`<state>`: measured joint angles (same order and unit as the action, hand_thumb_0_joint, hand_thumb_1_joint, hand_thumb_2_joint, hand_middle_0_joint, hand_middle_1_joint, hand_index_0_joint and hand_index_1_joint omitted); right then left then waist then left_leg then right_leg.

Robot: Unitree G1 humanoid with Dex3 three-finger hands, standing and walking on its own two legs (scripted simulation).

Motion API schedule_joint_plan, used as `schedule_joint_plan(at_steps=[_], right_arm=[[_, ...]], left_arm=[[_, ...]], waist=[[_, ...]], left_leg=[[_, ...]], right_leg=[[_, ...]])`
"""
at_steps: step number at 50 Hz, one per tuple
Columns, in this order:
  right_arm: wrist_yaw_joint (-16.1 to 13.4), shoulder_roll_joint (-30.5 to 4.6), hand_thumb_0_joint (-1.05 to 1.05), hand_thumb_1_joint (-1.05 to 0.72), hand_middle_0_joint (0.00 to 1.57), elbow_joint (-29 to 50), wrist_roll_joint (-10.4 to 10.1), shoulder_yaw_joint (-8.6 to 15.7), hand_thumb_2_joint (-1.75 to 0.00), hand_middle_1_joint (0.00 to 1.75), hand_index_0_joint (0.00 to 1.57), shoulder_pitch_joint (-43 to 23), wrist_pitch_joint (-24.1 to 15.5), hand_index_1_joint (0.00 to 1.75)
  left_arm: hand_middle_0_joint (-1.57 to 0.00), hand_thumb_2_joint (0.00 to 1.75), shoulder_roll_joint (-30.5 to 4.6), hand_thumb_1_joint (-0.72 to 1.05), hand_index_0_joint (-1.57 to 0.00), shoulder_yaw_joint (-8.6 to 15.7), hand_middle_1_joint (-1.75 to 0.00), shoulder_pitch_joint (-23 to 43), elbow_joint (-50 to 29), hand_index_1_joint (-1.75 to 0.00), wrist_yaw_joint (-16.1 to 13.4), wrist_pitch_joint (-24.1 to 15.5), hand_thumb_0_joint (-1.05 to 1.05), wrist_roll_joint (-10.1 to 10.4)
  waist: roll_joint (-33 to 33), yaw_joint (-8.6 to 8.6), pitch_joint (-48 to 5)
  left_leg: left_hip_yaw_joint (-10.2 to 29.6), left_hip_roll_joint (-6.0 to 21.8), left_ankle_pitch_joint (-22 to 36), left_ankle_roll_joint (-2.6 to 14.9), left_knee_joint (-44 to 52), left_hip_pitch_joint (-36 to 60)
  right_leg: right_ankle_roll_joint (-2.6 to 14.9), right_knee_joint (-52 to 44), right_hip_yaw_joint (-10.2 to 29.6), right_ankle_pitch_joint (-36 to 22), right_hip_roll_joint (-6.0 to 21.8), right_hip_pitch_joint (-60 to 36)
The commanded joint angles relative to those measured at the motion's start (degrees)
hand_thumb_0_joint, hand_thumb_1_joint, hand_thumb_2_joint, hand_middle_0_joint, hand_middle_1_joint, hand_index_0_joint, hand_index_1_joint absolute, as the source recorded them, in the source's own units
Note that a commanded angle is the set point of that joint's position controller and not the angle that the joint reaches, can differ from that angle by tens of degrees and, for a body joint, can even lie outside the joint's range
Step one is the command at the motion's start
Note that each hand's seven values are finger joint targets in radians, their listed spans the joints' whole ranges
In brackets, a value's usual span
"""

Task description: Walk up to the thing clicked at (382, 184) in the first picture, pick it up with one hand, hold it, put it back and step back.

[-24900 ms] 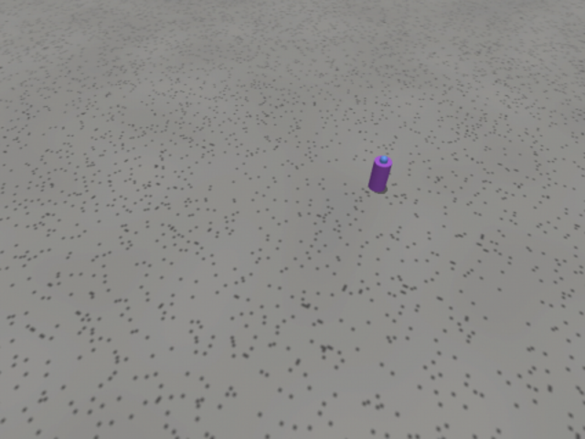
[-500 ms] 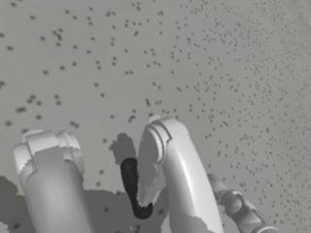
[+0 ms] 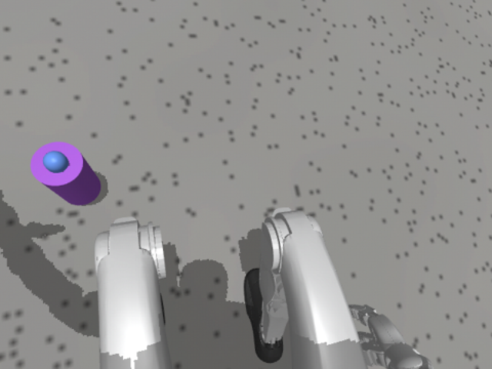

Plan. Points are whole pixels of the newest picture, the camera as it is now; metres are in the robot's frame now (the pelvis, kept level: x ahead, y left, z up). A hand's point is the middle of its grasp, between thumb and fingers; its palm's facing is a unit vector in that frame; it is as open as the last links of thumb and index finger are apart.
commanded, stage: home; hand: left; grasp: from the side
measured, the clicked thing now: (68, 174) +0.44 +0.31 -0.26
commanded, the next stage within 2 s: none
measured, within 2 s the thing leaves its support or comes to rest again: neither
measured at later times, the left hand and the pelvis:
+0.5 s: hand out of the picture +0.27 +0.32 +0.13, palm faces +0.34 -0.82 -0.46, open 17.1 cm; pelvis +0.04 -0.01 +0.23, yaw +8 degrees
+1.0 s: hand out of the picture +0.23 +0.23 +0.31, palm faces +0.28 -0.91 -0.30, open 17.3 cm; pelvis +0.09 +0.02 +0.36, yaw +9 degrees
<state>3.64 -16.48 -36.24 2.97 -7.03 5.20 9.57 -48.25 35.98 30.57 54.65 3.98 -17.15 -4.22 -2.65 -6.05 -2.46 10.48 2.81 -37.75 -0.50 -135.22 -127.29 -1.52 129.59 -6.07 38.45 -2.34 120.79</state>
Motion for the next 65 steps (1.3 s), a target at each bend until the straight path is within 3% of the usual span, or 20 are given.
schedule_joint_plan(at_steps=[1,3,8,10,13,15,19,21,24,27,33,38,44,48,52,55,56,57,62,65], right_arm=[[-1.6,-14.1,0.00,-0.89,0.20,4.4,-2.0,8.8,-0.90,0.30,0.20,6.0,-0.3,0.30],[-2.0,-13.2,0.00,-0.89,0.20,5.8,-3.0,9.7,-0.90,0.30,0.20,5.7,-0.5,0.30],[-3.7,-11.7,0.00,-0.89,0.20,9.1,-4.9,11.2,-0.90,0.30,0.20,4.9,-1.9,0.30],[-4.7,-10.7,0.00,-0.89,0.20,10.1,-5.3,11.3,-0.90,0.30,0.20,4.7,-2.5,0.30],[-6.3,-8.9,0.00,-0.89,0.20,10.6,-5.6,10.9,-0.90,0.30,0.20,4.0,-3.9,0.30],[-7.5,-7.8,0.00,-0.89,0.20,10.5,-5.6,10.8,-0.90,0.30,0.20,4.2,-4.9,0.30],[-9.3,-5.8,0.00,-0.89,0.20,10.3,-5.3,10.2,-0.90,0.30,0.20,4.5,-7.1,0.30],[-9.9,-5.6,0.00,-0.89,0.20,10.5,-5.2,10.0,-0.90,0.30,0.20,4.9,-8.1,0.30],[-10.4,-5.0,0.00,-0.89,0.20,10.6,-5.1,9.8,-0.90,0.30,0.20,6.1,-9.4,0.30],[-10.9,-4.7,0.00,-0.89,0.20,11.1,-5.2,9.6,-0.90,0.30,0.20,6.7,-10.5,0.30],[-12.5,-4.0,0.00,-0.90,0.20,13.1,-5.3,9.1,-0.90,0.30,0.20,7.6,-11.7,0.30],[-14.1,-2.8,0.00,-0.90,0.20,14.8,-5.1,8.5,-0.90,0.30,0.20,8.3,-12.7,0.30],[-15.1,-2.0,0.00,-0.90,0.20,17.2,-4.8,8.1,-0.90,0.30,0.20,7.7,-14.5,0.30],[-15.1,-1.5,0.00,-0.90,0.20,18.3,-4.5,8.0,-0.90,0.30,0.20,7.4,-15.7,0.30],[-15.1,-1.7,0.00,-0.90,0.20,18.5,-4.2,8.3,-0.90,0.30,0.20,8.0,-16.6,0.30],[-14.9,-1.6,0.00,-0.90,0.20,18.2,-3.8,8.2,-0.90,0.30,0.20,8.0,-17.3,0.30],[-14.9,-1.6,0.00,-0.90,0.20,18.4,-3.9,8.0,-0.90,0.30,0.20,7.6,-17.6,0.30],[-14.9,-1.5,0.00,-0.90,0.20,18.3,-3.7,8.1,-0.90,0.30,0.20,7.9,-17.8,0.30],[-14.9,-1.5,0.00,-0.90,0.20,17.8,-3.4,7.9,-0.90,0.30,0.20,7.8,-18.5,0.30],[-14.9,-1.4,0.00,-0.90,0.20,17.4,-3.4,7.7,-0.90,0.30,0.20,7.4,-18.9,0.30]], left_arm=[[-0.05,0.06,-10.9,-0.55,-0.05,-2.1,-0.06,2.9,-18.3,-0.06,-2.3,3.6,0.00,0.8],[-0.06,0.08,-5.9,-0.50,-0.06,-5.7,-0.06,-1.3,-21.4,-0.06,-3.0,6.2,0.00,1.3],[-0.06,0.09,-2.7,-0.49,-0.06,-7.8,-0.06,-12.6,-32.4,-0.06,-5.8,11.4,0.00,2.0],[-0.06,0.11,-4.0,-0.46,-0.06,-7.1,-0.07,-13.0,-38.9,-0.07,-7.1,12.8,0.00,2.3],[-0.06,0.10,-1.4,-0.47,-0.06,-7.8,-0.06,-16.1,-41.0,-0.07,-9.0,15.0,0.00,2.5],[-0.06,0.09,0.6,-0.48,-0.06,-8.7,-0.06,-18.8,-41.4,-0.06,-10.2,16.0,0.00,2.5],[-0.06,0.10,8.2,-0.47,-0.06,-13.6,-0.07,-23.9,-40.1,-0.07,-11.6,18.5,0.00,3.0],[-0.06,0.10,10.3,-0.47,-0.06,-14.9,-0.07,-24.5,-40.4,-0.07,-12.2,19.5,0.00,3.2],[-0.06,0.10,16.0,-0.48,-0.06,-19.0,-0.06,-29.0,-39.7,-0.06,-12.7,21.6,0.00,3.5],[-0.06,0.10,18.6,-0.48,-0.06,-21.4,-0.06,-32.1,-40.8,-0.06,-13.5,23.3,0.00,4.0],[-0.05,0.08,21.0,-0.51,-0.05,-24.2,-0.06,-38.8,-48.3,-0.06,-15.3,26.9,0.00,4.5],[-0.05,0.08,25.0,-0.50,-0.05,-28.2,-0.06,-45.7,-54.5,-0.06,-16.0,29.9,0.00,4.8],[-0.05,0.07,29.8,-0.52,-0.05,-33.5,-0.06,-53.9,-63.6,-0.06,-15.8,32.1,0.00,5.0],[-0.05,0.05,30.9,-0.56,-0.05,-34.5,-0.05,-57.7,-65.8,-0.05,-15.0,32.3,0.00,5.0],[-0.05,0.06,29.6,-0.54,-0.05,-33.2,-0.05,-57.6,-69.3,-0.05,-14.1,31.6,0.00,4.8],[-0.05,0.07,30.1,-0.52,-0.05,-33.5,-0.06,-56.6,-68.1,-0.06,-13.6,31.1,0.00,4.7],[-0.05,0.05,32.1,-0.56,-0.05,-34.5,-0.05,-57.9,-64.1,-0.05,-13.2,31.2,0.00,4.6],[-0.05,0.05,30.5,-0.55,-0.05,-33.3,-0.05,-55.1,-67.7,-0.05,-13.2,30.6,0.00,4.6],[-0.05,0.07,30.0,-0.53,-0.05,-33.9,-0.06,-54.2,-69.6,-0.06,-13.0,30.0,0.00,4.4],[-0.05,0.06,31.2,-0.54,-0.05,-34.5,-0.06,-56.2,-65.6,-0.06,-12.7,30.4,0.00,4.5]], waist=[[19.2,3.16,-38.0],[13.2,2.16,-38.8],[9.0,4.33,-41.2],[9.9,5.33,-42.8],[10.2,5.22,-40.0],[9.7,5.17,-39.2],[8.3,4.21,-34.6],[8.5,4.01,-32.6],[7.7,3.04,-29.5],[7.3,3.54,-27.2],[9.9,4.41,-23.8],[10.3,4.05,-18.8],[8.6,4.19,-12.7],[4.9,4.33,-8.4],[5.4,4.59,-9.2],[4.6,3.75,-7.4],[4.1,3.38,-6.3],[5.3,3.67,-7.0],[7.9,4.12,-10.6],[6.6,3.90,-9.1]], left_leg=[[-4.9,0.0,3.1,1.18,24.9,34.4],[-5.3,-0.3,2.6,1.88,26.9,34.2],[-5.7,-0.3,0.1,2.30,35.4,40.4],[-6.7,-0.2,0.9,2.21,38.0,43.5],[-7.4,-0.4,0.8,2.15,42.7,47.8],[-8.2,-0.8,4.3,2.23,44.9,50.9],[-9.4,-0.9,10.2,2.38,49.3,55.8],[-9.3,-0.9,11.1,2.25,52.6,59.3],[-9.4,-0.9,14.0,2.09,57.3,64.8],[-9.3,-1.0,16.5,1.75,62.5,70.5],[-8.9,-1.0,20.7,0.64,73.0,83.0],[-8.9,-1.1,22.5,0.47,80.0,89.5],[-7.8,-0.6,20.1,0.27,86.7,93.6],[-7.7,-0.7,19.6,0.60,88.6,93.1],[-8.3,-0.9,21.3,0.37,89.1,94.9],[-9.0,-1.2,20.9,0.57,88.8,94.6],[-9.0,-1.2,20.1,0.57,89.1,94.4],[-9.0,-1.3,19.4,0.55,89.2,94.5],[-9.1,-1.7,21.0,0.23,89.4,97.3],[-9.4,-1.8,20.5,0.34,89.4,97.1]], right_leg=[[4.06,-17.5,-1.9,-4.7,-1.3,-13.0],[3.52,-22.2,-1.1,-4.7,-1.2,-18.0],[3.09,-31.2,1.4,-2.5,-0.5,-28.2],[2.90,-35.6,3.7,-2.4,0.0,-33.9],[2.86,-40.7,5.2,-1.8,0.4,-38.6],[2.73,-43.9,5.8,-4.9,0.5,-43.7],[2.45,-50.4,7.0,-10.8,0.9,-51.3],[2.49,-53.6,6.8,-11.8,1.1,-53.8],[2.34,-58.4,6.5,-15.1,1.4,-59.3],[2.36,-62.8,5.6,-17.3,1.5,-64.1],[2.72,-69.8,3.5,-20.7,1.0,-73.1],[2.48,-76.0,2.8,-22.7,0.9,-79.9],[2.36,-80.7,1.2,-20.2,0.3,-83.3],[2.12,-83.2,0.8,-19.5,0.0,-84.6],[2.08,-83.9,1.3,-20.4,0.1,-86.4],[1.81,-84.8,1.7,-20.2,0.3,-86.0],[1.87,-84.8,1.8,-19.5,0.3,-85.7],[1.96,-84.9,2.0,-18.9,0.4,-85.9],[1.99,-85.1,2.2,-20.2,0.6,-88.1],[1.89,-85.8,2.4,-20.0,0.7,-87.9]])
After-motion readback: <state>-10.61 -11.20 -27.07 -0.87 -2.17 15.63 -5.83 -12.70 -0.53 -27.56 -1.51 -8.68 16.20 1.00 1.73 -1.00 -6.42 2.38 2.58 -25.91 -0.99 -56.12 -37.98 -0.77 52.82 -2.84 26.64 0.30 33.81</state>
